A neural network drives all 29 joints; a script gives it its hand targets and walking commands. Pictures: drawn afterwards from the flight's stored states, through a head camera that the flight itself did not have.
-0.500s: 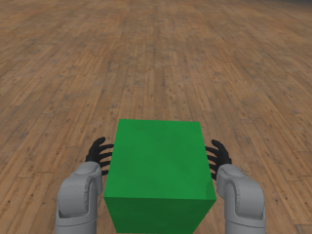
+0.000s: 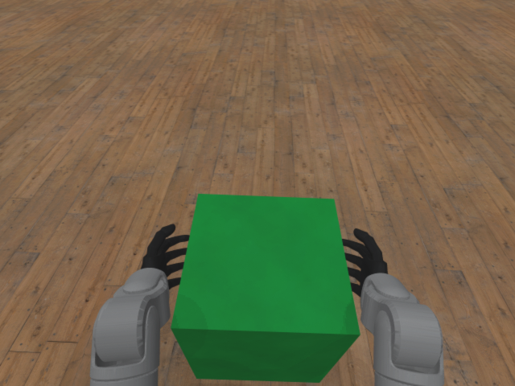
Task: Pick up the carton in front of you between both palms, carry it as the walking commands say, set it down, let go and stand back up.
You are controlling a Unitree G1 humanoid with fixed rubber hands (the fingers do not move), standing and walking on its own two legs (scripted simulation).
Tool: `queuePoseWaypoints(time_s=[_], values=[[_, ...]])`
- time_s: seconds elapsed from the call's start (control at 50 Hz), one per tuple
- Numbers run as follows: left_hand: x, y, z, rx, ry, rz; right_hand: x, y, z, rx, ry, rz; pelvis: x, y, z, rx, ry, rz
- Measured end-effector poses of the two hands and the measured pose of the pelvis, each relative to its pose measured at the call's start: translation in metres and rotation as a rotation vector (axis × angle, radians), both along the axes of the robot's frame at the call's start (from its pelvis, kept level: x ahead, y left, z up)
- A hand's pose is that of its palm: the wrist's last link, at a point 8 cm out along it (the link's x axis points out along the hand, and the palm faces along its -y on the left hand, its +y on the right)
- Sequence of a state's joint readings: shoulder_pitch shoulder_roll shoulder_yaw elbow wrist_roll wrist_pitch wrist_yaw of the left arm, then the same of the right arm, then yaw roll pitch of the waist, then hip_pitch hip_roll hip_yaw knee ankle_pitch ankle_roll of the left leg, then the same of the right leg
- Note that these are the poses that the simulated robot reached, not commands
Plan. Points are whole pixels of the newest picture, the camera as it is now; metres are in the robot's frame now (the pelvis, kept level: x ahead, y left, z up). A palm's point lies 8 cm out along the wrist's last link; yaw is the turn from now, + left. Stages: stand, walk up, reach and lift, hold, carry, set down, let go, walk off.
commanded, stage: carry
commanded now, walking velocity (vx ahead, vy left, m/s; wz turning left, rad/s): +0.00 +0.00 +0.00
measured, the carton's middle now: (262, 293) +0.28 +0.00 +0.01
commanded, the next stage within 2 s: hold in 2.00 s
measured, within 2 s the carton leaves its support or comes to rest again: neither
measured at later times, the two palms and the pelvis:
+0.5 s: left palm (180, 177) +0.47 +0.15 +0.09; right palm (341, 184) +0.46 -0.15 +0.09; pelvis +0.20 +0.01 -0.01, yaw -2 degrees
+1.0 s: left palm (186, 177) +0.48 +0.15 +0.08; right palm (343, 182) +0.47 -0.15 +0.08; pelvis +0.22 +0.00 -0.01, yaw -1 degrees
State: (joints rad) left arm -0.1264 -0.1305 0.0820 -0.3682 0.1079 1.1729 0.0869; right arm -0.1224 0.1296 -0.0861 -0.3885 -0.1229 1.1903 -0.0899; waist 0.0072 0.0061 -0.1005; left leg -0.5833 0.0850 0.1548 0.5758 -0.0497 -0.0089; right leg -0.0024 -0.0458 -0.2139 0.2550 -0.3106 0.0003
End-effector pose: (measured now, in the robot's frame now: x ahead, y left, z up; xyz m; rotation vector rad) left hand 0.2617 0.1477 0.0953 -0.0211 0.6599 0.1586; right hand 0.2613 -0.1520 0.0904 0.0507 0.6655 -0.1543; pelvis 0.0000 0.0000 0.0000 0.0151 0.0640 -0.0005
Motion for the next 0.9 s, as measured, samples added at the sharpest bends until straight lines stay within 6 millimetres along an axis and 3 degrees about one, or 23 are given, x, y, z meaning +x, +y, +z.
queuePoseWaypoints(time_s=[0.08, 0.14, 0.24, 0.46, 0.64, 0.9], values=[[0.066, 0.014, -0.009, -0.025, -0.037, -0.019, 0.059, 0.014, -0.003, -0.015, -0.037, -0.025, 0.06, 0.017, -0.02, -0.014, -0.024, -0.024], [0.102, 0.02, -0.023, -0.059, 0.019, -0.018, 0.093, 0.02, -0.01, -0.039, 0.019, -0.032, 0.085, 0.024, -0.019, -0.002, -0.018, -0.03], [0.138, 0.02, -0.028, -0.066, 0.089, -0.03, 0.125, 0.021, -0.013, -0.037, 0.089, -0.053, 0.117, 0.028, -0.004, -0.026, -0.004, -0.044], [0.2, 0.008, -0.002, -0.014, 0.017, -0.025, 0.19, 0.008, 0.002, -0.008, 0.018, -0.035, 0.191, 0.015, -0.005, -0.013, -0.017, -0.028], [0.228, -0.001, -0.011, -0.013, 0.045, -0.024, 0.219, 0.0, -0.008, -0.005, 0.046, -0.036, 0.219, 0.007, -0.01, -0.016, -0.003, -0.026], [0.228, -0.003, -0.015, -0.018, 0.038, -0.021, 0.22, -0.002, -0.01, -0.012, 0.039, -0.03, 0.22, 0.003, -0.013, -0.015, -0.006, -0.025]])
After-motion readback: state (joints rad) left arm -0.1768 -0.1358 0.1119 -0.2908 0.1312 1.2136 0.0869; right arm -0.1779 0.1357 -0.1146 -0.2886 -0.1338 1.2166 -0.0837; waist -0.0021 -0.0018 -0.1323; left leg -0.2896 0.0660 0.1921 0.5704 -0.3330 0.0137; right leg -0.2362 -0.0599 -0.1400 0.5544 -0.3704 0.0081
